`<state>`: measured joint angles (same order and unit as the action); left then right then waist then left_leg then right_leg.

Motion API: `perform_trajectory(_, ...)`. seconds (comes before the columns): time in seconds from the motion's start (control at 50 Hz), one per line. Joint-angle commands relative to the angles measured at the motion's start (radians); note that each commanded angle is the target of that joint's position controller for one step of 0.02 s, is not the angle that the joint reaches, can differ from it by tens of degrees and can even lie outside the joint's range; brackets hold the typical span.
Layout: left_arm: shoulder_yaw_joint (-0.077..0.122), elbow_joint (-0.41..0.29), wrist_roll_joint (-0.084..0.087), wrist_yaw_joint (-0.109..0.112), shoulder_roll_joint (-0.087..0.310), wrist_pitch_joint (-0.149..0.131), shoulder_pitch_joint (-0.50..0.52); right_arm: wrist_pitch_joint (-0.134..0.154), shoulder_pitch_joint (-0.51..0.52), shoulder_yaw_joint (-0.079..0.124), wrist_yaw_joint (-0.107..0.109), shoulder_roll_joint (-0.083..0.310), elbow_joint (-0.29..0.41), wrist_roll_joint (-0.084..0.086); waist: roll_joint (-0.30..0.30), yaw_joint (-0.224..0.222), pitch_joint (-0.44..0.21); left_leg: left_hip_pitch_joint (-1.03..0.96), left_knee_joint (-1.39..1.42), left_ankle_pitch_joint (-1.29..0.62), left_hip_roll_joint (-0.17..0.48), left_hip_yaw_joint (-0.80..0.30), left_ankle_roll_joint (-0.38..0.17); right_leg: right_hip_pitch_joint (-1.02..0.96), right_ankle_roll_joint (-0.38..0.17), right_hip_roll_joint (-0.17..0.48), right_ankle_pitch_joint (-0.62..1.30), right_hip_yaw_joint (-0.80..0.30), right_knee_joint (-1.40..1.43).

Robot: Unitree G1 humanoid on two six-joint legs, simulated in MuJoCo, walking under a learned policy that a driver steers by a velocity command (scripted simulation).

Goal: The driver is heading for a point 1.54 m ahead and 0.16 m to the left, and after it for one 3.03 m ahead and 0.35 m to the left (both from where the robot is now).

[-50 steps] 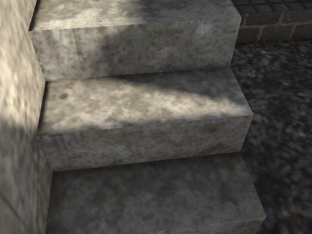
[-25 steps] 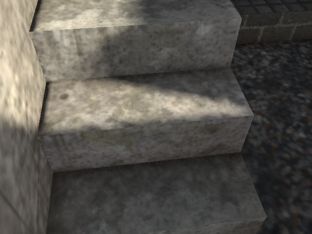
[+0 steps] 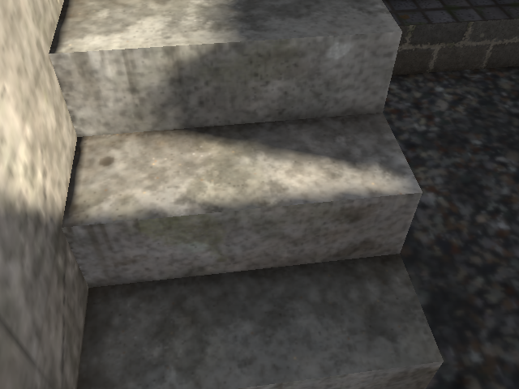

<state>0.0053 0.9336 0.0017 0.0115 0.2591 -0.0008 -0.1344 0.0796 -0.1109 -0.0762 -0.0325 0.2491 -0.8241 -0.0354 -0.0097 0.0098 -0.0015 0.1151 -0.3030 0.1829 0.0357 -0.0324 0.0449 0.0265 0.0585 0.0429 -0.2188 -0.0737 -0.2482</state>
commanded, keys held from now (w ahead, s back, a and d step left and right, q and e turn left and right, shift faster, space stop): w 1.00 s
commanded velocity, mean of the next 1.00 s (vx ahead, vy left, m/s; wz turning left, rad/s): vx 0.50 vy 0.00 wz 0.00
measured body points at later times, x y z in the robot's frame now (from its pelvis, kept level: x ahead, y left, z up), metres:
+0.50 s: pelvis +0.00 +0.00 +0.00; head +0.00 +0.00 +0.45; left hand +0.12 +0.26 -0.13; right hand +0.16 -0.23 -0.11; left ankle -0.01 +0.15 -0.75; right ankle -0.05 -0.16 -0.75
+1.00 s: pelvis +0.00 +0.00 +0.00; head +0.00 +0.00 +0.45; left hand +0.12 +0.26 -0.13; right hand +0.16 -0.23 -0.11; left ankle -0.01 +0.15 -0.75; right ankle -0.05 -0.16 -0.75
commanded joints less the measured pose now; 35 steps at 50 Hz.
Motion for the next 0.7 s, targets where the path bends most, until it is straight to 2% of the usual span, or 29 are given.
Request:
perform_trajectory(0.02,0.023,-0.054,0.000,0.003,0.115,-0.011,0.033,0.015,0.057,0.026,0.003,0.106,0.068,0.001,0.014,0.000,-0.054,-0.053,0.018,-0.245,0.075,-0.052,-0.022,0.032,0.006,0.061,0.258,-0.026,0.016)
perform_trajectory(0.7,0.024,-0.048,0.000,0.003,0.115,-0.011,0.030,0.015,0.055,0.027,0.002,0.106,0.059,0.001,0.015,0.000,-0.052,-0.052,0.022,-0.244,0.076,-0.052,-0.020,0.030,0.006,0.062,0.256,-0.022,0.020)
